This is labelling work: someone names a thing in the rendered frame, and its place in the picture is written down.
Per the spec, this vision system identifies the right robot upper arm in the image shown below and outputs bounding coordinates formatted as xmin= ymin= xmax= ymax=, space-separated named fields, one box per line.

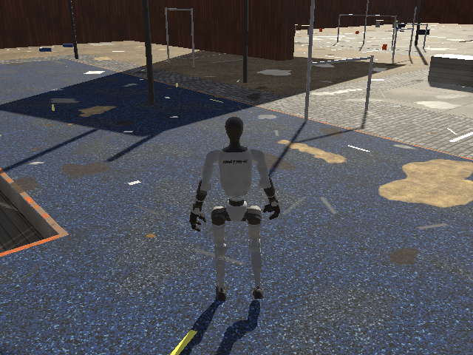
xmin=251 ymin=149 xmax=271 ymax=189

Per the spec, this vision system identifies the robot left thigh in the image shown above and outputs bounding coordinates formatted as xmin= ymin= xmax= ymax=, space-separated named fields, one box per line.
xmin=211 ymin=206 xmax=227 ymax=257

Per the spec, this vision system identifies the left robot hand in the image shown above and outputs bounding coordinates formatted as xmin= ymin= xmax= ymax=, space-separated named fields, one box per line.
xmin=189 ymin=212 xmax=206 ymax=231

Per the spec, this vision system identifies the left robot foot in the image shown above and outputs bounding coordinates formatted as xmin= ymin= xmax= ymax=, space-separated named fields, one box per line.
xmin=216 ymin=283 xmax=226 ymax=301

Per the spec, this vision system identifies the robot right forearm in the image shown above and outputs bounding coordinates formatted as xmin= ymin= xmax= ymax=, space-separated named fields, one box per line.
xmin=264 ymin=177 xmax=279 ymax=206

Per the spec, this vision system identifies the left robot upper arm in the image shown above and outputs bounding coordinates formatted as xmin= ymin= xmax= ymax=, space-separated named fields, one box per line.
xmin=200 ymin=149 xmax=220 ymax=191

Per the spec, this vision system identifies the right robot hand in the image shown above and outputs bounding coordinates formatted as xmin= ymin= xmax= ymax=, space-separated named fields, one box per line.
xmin=263 ymin=204 xmax=280 ymax=220

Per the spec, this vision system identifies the robot left forearm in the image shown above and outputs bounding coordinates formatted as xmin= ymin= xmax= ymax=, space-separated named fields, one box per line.
xmin=191 ymin=180 xmax=207 ymax=214

